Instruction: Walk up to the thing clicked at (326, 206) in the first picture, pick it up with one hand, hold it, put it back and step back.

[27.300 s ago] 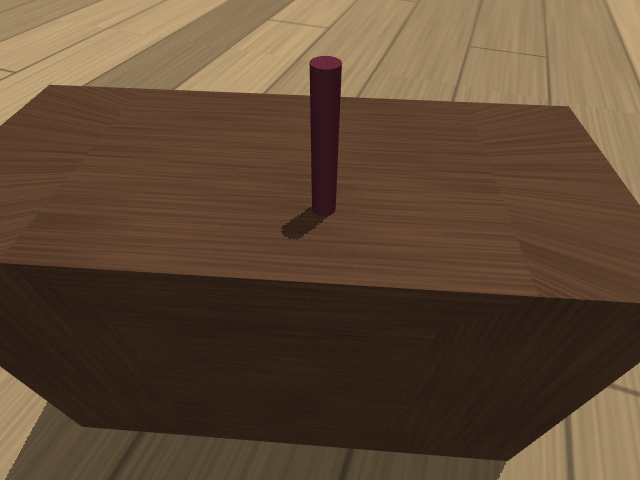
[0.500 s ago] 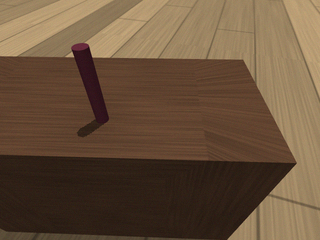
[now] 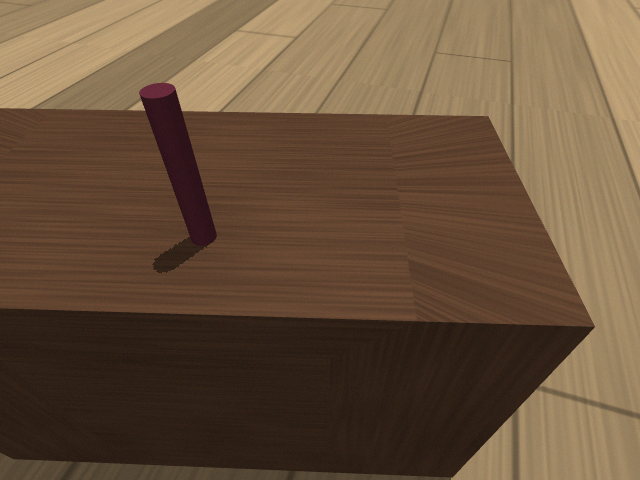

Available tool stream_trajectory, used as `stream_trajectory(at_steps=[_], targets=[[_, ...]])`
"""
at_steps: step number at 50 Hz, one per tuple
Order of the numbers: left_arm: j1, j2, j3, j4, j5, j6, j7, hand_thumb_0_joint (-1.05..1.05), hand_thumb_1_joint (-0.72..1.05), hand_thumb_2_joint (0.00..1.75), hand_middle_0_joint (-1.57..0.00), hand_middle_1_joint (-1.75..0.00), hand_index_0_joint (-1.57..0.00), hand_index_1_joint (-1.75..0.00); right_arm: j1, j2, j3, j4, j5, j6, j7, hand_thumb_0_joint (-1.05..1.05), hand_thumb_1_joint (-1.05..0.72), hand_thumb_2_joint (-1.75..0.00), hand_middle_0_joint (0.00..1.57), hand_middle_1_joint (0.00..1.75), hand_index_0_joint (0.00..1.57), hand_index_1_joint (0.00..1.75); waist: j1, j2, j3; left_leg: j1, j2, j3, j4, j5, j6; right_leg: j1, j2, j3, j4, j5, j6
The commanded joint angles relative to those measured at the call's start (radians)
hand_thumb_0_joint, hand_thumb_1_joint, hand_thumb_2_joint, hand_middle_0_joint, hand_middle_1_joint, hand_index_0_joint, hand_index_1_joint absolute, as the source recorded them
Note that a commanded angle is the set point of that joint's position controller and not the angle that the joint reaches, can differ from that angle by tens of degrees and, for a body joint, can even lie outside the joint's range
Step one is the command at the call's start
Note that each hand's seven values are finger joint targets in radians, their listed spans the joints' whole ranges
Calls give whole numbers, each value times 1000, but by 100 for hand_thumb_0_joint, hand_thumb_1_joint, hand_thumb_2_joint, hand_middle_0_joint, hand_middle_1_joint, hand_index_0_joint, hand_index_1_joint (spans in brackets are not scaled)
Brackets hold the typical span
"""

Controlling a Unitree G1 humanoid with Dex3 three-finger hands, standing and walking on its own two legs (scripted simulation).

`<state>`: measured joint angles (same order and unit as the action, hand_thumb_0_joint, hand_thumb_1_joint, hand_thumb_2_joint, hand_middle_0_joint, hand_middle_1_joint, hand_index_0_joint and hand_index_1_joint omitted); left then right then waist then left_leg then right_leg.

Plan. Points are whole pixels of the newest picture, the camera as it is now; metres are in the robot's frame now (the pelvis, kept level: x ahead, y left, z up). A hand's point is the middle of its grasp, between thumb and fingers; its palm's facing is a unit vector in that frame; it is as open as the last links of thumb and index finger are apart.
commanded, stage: stand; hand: left
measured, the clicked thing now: (184, 175) +0.50 +0.21 +0.14
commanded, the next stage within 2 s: none
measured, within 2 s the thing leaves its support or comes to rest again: neither
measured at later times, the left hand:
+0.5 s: hand out of the picture +0.07 +0.25 -0.16, palm faces -0.02 -0.94 -0.35, open 7.6 cm
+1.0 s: hand out of the picture +0.07 +0.25 -0.15, palm faces -0.01 -0.94 -0.35, open 7.4 cm
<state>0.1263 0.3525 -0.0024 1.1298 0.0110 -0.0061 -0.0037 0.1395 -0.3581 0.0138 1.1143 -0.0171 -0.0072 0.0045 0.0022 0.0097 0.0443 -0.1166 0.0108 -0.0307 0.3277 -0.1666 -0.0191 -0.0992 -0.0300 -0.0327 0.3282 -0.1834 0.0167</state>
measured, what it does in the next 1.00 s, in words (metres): stands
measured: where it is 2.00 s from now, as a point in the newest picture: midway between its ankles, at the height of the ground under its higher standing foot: outside the picture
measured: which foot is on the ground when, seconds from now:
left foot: down 0.00-1.00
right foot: down 0.00-1.00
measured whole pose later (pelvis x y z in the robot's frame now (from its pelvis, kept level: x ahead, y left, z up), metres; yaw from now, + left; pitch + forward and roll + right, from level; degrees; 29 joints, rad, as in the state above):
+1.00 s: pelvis +0.01 +0.00 +0.00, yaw +0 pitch -3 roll +0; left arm 0.13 0.35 0.00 1.12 0.01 -0.01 0.00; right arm 0.13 -0.35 0.01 1.11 -0.02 -0.01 0.00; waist 0.01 0.01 0.05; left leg -0.10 0.02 -0.03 0.32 -0.17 -0.02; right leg -0.09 -0.03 -0.04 0.32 -0.19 0.01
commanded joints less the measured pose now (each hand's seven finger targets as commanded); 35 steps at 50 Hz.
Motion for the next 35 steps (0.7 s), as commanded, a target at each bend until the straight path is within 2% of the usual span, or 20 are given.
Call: stream_trajectory(at_steps=[1, 2, 5, 8, 10, 18, 20, 25, 27, 30, 32, 35], targets=[[-36, 219, 40, -59, 1, -21, 13, 0, 19, 82, -20, -30, -20, -30, -35, -206, -39, -56, 7, -15, -13, 0, -90, -90, 20, 30, 20, 30, -4, -11, -35, -26, 102, -90, -63, 61, 36, -1, -101, 87, -65, 44, -33], [-36, 220, 41, -64, 2, -24, 15, 0, 27, 90, -20, -30, -20, -30, -41, -211, -41, -59, 6, -16, -14, 0, -90, -90, 20, 30, 20, 30, 0, -11, -61, -1, 107, -88, -47, 100, 39, 5, -106, 91, -63, 82, -34], [-35, 217, 40, -64, 1, -23, 15, 0, 51, 90, -20, -30, -20, -30, -42, -209, -40, -59, 6, -17, -15, 0, -90, -90, 20, 30, 20, 30, -1, -4, -55, -10, 105, -88, -48, 118, 36, 9, -103, 86, -56, 105, -33], [-33, 221, 42, -62, 1, -23, 14, 0, 75, 90, -20, -30, -20, -30, -36, -209, -40, -57, 5, -16, -14, 0, -90, -90, 20, 30, 20, 30, -3, -13, -41, -14, 104, -87, -55, 89, 37, 1, -103, 87, -62, 82, -32], [-29, 217, 41, -64, 0, -25, 14, 0, 90, 90, -20, -30, -20, -30, -39, -213, -40, -60, 5, -17, -14, 0, -90, -90, 20, 30, 20, 30, 1, 0, -58, -4, 106, -84, -45, 113, 39, 12, -106, 90, -62, 105, -32], [-33, 215, 40, -66, 1, -23, 15, 0, 90, 90, -20, -30, -20, -30, -43, -209, -41, -55, 7, -15, -15, 0, -90, -90, 20, 30, 20, 30, -1, -2, -50, 0, 109, -88, -48, 116, 34, 5, -105, 87, -63, 92, -34], [-33, 213, 39, -65, 1, -22, 14, 0, 90, 90, -20, -30, -20, -30, -44, -208, -40, -54, 5, -14, -15, 0, -90, -90, 20, 30, 20, 30, -2, -5, -39, -12, 104, -84, -50, 88, 34, -4, -102, 87, -68, 78, -33], [-36, 218, 43, -72, 1, -23, 16, 0, 90, 90, -20, -30, -20, -30, -43, -211, -41, -56, 5, -18, -16, 0, -90, -90, 20, 30, 20, 30, 1, -1, -76, 0, 111, -81, -44, 158, 36, 38, -110, 87, -48, 157, -34], [-30, 215, 40, -64, 1, -23, 15, 0, 90, 90, -20, -30, -20, -30, -47, -205, -40, -54, 7, -17, -15, 0, -90, -90, 20, 30, 20, 30, -1, -3, -56, 3, 108, -85, -51, 139, 33, 12, -104, 82, -57, 121, -31], [-35, 216, 42, -69, 0, -23, 15, 0, 90, 90, -20, -30, -20, -30, -46, -210, -42, -56, 5, -18, -16, 0, -90, -90, 20, 30, 20, 30, 1, -5, -70, 7, 110, -78, -41, 161, 36, 28, -110, 84, -51, 153, -33], [-32, 218, 42, -66, -1, -21, 15, 0, 90, 90, -20, -30, -20, -30, -41, -207, -42, -52, 6, -17, -17, 0, -90, -90, 20, 30, 20, 30, -1, -7, -52, 0, 109, -83, -53, 138, 33, 17, -104, 81, -54, 113, -34], [-31, 218, 43, -70, 1, -23, 16, 0, 90, 90, -20, -30, -20, -30, -47, -212, -44, -55, 6, -18, -16, 0, -90, -90, 20, 30, 20, 30, 3, -7, -67, 7, 110, -83, -43, 164, 35, 29, -108, 82, -53, 149, -34]])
